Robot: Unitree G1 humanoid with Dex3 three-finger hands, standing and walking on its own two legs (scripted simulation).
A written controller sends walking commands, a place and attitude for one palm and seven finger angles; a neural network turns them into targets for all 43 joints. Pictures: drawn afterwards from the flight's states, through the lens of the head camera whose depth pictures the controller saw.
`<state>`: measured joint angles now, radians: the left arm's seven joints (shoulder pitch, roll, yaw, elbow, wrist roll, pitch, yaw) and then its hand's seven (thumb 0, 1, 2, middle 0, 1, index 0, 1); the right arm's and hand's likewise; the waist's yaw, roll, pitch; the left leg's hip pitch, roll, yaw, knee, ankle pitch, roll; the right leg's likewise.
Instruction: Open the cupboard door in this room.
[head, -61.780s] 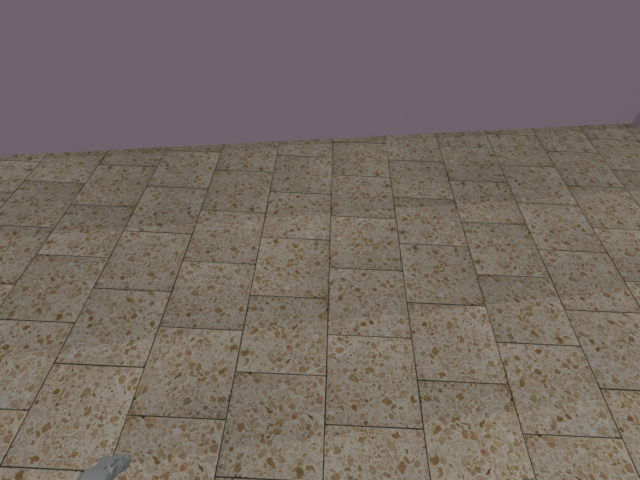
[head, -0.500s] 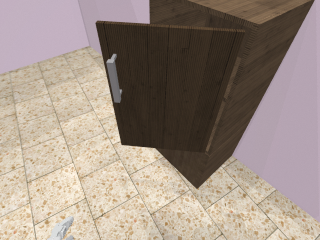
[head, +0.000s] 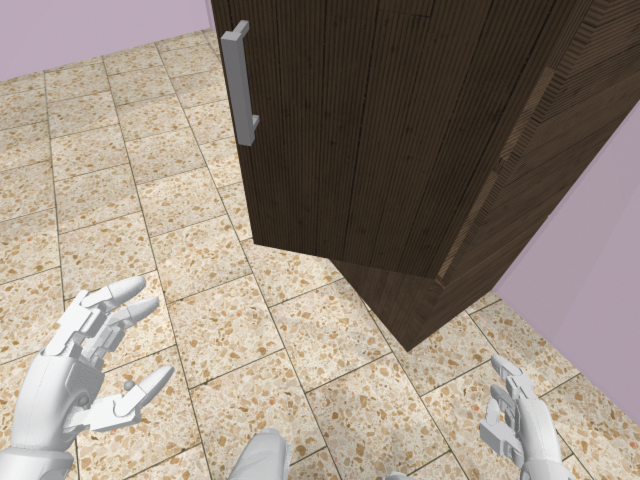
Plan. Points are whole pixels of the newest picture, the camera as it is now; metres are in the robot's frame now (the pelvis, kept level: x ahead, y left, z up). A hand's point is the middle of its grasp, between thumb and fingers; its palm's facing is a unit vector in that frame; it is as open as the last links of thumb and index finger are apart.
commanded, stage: raise the hand with hooked fingers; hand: left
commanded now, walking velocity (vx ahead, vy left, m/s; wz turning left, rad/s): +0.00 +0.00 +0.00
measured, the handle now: (244, 86) +0.58 +0.19 +0.16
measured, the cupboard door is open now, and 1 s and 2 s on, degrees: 43 43 43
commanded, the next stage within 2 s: move the hooked fingers beside the handle in 1.46 s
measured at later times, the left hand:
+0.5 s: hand (118, 313) +0.25 +0.25 +0.11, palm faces -0.12 -0.99 -0.07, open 12.9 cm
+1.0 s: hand (59, 214) +0.30 +0.29 +0.19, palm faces -0.02 -1.00 -0.07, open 14.0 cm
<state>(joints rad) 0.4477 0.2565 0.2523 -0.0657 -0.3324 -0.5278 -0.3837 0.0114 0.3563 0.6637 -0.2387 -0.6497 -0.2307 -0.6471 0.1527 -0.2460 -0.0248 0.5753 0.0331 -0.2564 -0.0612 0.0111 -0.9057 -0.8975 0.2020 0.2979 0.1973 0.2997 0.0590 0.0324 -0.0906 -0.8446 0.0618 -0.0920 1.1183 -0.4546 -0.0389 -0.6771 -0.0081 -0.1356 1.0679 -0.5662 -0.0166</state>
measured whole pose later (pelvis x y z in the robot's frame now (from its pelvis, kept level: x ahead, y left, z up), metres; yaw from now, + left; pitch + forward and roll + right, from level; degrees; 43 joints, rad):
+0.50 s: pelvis +0.01 +0.02 +0.03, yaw -2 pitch +8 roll -2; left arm 0.28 0.37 0.33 0.04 -0.36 -0.24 -0.46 0.00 -0.23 0.41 -0.29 -1.03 -0.28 -1.02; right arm 0.26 -0.27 0.00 0.57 0.06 -0.24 -0.10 0.02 -0.90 -0.90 0.20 0.30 0.20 0.30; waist -0.01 0.01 -0.07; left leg -0.66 0.05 -0.01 0.91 -0.38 0.00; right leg -0.53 -0.02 -0.07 0.86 -0.46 0.02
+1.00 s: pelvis +0.01 +0.02 +0.06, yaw -1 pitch +3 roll -2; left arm -0.09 0.48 0.45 0.31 -0.36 -0.10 -0.51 -0.01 -0.50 0.30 -0.31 -1.20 -0.30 -1.19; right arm 0.28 -0.26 0.06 0.59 0.07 -0.22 -0.12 0.01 -0.90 -0.90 0.21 0.30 0.20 0.30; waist 0.01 0.04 -0.05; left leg -0.49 0.04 -0.01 0.74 -0.30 0.00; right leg -0.36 -0.02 -0.07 0.69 -0.38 0.02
